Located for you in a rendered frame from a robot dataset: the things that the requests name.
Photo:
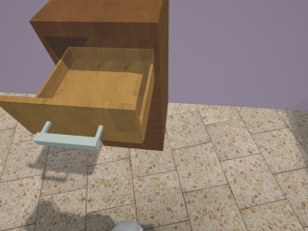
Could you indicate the drawer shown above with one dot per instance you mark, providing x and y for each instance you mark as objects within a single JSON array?
[{"x": 88, "y": 87}]

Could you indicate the robot left thigh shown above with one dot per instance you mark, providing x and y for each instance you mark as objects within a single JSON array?
[{"x": 128, "y": 225}]

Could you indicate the cabinet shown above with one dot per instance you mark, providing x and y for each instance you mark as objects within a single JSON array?
[{"x": 134, "y": 24}]

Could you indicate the handle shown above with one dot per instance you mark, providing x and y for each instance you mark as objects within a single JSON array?
[{"x": 68, "y": 141}]

